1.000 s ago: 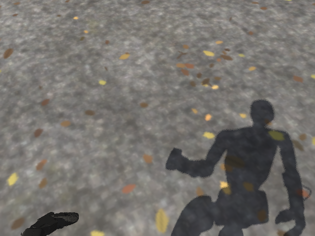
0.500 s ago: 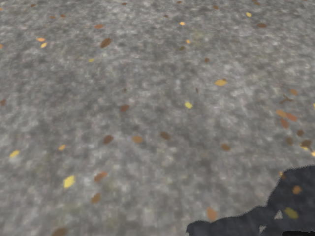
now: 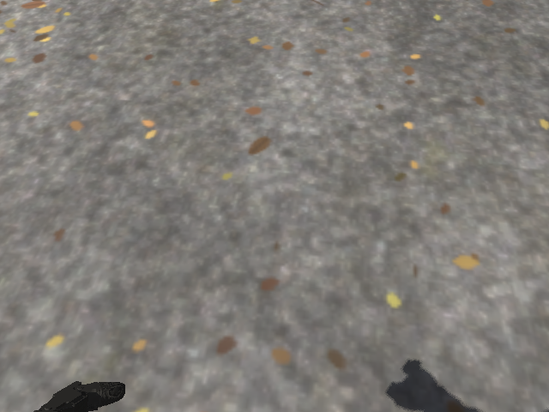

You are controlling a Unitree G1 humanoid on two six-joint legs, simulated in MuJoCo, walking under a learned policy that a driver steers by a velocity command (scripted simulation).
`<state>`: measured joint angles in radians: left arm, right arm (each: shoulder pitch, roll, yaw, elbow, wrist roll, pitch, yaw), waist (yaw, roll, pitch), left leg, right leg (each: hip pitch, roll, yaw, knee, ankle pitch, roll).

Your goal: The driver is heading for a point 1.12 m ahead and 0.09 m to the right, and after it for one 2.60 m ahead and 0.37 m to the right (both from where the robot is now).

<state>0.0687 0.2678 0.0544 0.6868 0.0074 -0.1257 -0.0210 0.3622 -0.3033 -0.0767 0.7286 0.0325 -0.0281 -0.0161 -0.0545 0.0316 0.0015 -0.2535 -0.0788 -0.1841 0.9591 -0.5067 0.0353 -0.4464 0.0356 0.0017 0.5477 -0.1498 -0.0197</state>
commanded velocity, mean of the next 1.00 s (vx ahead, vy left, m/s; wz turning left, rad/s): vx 0.50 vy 0.00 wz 0.06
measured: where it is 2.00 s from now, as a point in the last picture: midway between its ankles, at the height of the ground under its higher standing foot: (263, 246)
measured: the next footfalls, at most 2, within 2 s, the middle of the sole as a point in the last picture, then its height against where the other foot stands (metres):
left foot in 0.44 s outside the picture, level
right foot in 0.96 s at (286, 328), level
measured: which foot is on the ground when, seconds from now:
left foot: up 0.00-0.42, down 0.44-0.96, up 0.98-1.00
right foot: down 0.00-0.44, up 0.46-0.94, down 0.96-1.00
